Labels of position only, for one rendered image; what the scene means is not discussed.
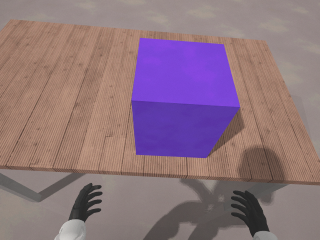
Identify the carton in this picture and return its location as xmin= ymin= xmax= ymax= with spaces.
xmin=131 ymin=38 xmax=240 ymax=158

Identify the robot left hand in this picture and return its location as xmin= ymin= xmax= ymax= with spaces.
xmin=68 ymin=183 xmax=103 ymax=223

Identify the robot right hand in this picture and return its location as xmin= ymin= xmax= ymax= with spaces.
xmin=231 ymin=190 xmax=270 ymax=237

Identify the left robot forearm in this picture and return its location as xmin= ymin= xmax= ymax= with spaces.
xmin=54 ymin=219 xmax=86 ymax=240

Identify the table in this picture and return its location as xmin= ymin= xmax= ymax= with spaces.
xmin=0 ymin=19 xmax=320 ymax=211

